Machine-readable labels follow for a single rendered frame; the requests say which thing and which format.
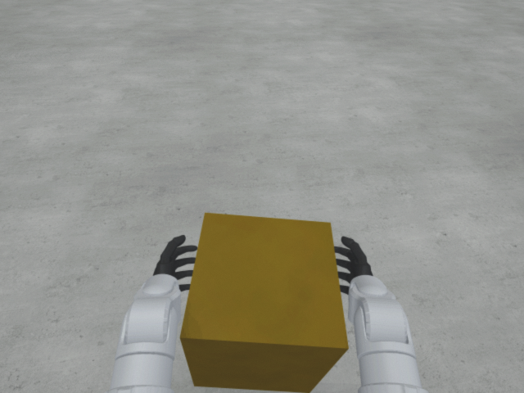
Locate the robot right hand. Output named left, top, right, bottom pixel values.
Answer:
left=334, top=237, right=373, bottom=295

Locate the carton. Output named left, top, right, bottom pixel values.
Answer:
left=180, top=213, right=349, bottom=393

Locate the robot left hand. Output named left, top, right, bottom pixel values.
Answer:
left=153, top=235, right=197, bottom=291

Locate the left robot forearm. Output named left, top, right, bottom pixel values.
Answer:
left=104, top=274, right=181, bottom=393

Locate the right robot forearm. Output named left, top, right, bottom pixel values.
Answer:
left=348, top=275, right=429, bottom=393

